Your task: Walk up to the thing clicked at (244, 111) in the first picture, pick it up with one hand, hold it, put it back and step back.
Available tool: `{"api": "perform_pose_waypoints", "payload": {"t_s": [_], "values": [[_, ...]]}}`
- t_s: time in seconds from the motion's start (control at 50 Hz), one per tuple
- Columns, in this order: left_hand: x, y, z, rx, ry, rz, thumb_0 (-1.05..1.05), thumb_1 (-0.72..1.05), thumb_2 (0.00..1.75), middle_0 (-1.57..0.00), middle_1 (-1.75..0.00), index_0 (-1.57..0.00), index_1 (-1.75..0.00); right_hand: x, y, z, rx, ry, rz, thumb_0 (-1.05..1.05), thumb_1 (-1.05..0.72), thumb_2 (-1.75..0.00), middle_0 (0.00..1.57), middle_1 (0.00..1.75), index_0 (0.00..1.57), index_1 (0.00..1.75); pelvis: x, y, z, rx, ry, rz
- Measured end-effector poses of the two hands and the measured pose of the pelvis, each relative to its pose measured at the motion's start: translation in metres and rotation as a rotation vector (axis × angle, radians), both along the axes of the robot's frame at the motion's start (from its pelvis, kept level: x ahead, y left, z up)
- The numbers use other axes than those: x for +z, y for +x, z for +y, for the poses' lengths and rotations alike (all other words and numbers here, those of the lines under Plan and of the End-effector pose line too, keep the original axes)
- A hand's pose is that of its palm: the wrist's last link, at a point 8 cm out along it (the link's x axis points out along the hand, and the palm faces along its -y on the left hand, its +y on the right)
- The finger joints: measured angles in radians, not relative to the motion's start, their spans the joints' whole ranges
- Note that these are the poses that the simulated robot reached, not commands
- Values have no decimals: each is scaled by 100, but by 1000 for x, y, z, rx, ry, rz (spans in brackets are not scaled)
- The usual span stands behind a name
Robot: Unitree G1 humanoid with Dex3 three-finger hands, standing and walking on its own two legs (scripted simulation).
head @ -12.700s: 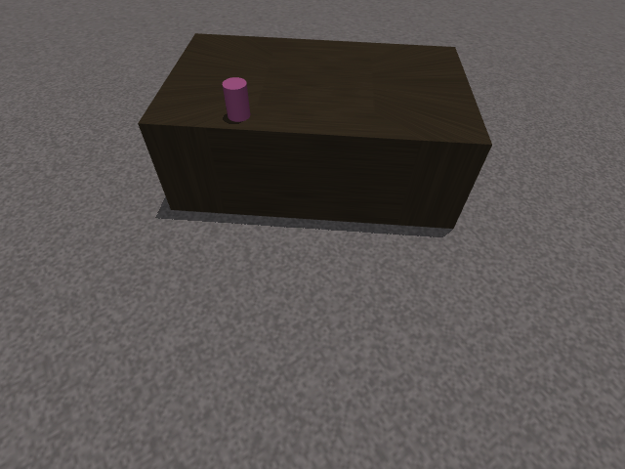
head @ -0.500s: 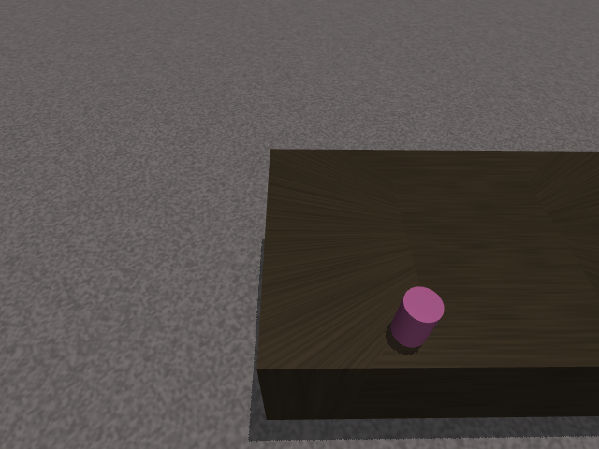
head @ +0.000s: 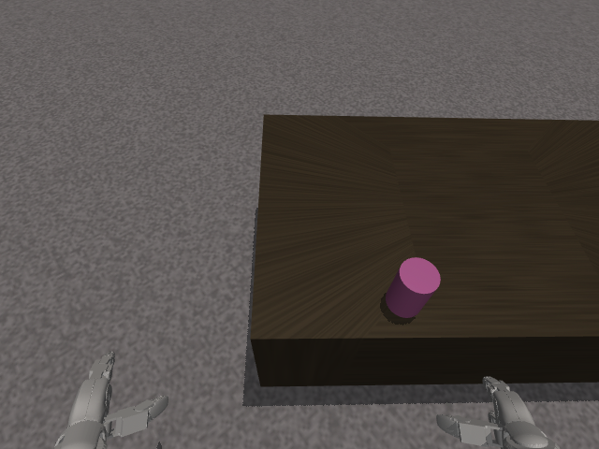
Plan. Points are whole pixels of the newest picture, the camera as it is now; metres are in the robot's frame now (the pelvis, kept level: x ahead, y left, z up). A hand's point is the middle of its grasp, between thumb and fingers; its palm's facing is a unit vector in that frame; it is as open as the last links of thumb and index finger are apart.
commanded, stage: go down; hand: right
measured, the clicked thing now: (411, 288) +0.45 -0.24 -0.25
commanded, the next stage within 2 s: none
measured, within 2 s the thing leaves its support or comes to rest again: neither
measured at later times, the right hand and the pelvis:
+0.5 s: hand (484, 418) +0.18 -0.27 -0.12, palm faces +0.07 +0.94 -0.34, open 17.5 cm; pelvis +0.02 -0.01 -0.02, yaw +0 degrees
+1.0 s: hand (500, 417) +0.18 -0.28 -0.11, palm faces +0.10 +0.94 -0.34, open 17.4 cm; pelvis +0.03 -0.01 -0.04, yaw -1 degrees
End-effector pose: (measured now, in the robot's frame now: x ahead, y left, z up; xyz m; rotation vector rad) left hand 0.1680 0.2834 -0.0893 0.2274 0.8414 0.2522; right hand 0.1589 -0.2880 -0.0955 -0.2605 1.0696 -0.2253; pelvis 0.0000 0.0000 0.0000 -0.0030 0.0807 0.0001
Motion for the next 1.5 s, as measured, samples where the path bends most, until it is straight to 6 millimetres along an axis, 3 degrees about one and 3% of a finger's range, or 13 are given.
{"api": "perform_pose_waypoints", "payload": {"t_s": [0.24, 0.44, 0.7, 0.94, 1.24, 1.34, 1.5], "values": [[-16, -33, -6, 18, -2, 62, 0, -24, 11, -7, -6, -7, -5, 1, -16, -17, 11, -27, 76, 0, 26, -14, 3, 6, 4, 6, -10, 8, -8, 0, 11, 41], [-9, -7, -16, -10, 47, -47, -1, -47, 6, -7, -6, -7, -6, 6, 3, -18, -5, -30, -15, -1, 50, -8, 2, 6, 4, 6, -19, 19, -12, -4, 15, 65], [-6, 8, -25, -32, 45, -97, -1, -51, 4, -7, -6, -7, -5, 10, 7, -27, -3, -19, -5, -1, 57, -7, 2, 7, 4, 6, -28, 32, -14, -13, 24, 90], [0, 5, -29, -38, 55, -142, -1, -53, 5, -7, -6, -7, -5, 20, 6, -34, -19, -32, -68, -1, 54, -7, 3, 7, 4, 6, -35, 30, -13, -17, 26, 101], [12, -6, -41, -64, 58, -214, -1, -53, 5, -7, -6, -7, -6, 30, -10, -48, -29, -22, -114, -1, 51, -7, 3, 6, 5, 6, -39, 18, -13, -24, 30, 95], [21, -6, -42, -79, 82, -253, -1, -53, 5, -7, -6, -7, -6, 41, 5, -62, -42, -39, -208, -1, 51, -7, 3, 6, 5, 6, -40, 13, -12, -28, 32, 81], [14, -12, -38, -71, 104, -235, -1, -53, 5, -7, -6, -7, -5, 79, 57, -101, -65, -46, -408, -1, 50, -6, 4, 5, 5, 5, -39, 8, -12, -33, 38, 82]]}}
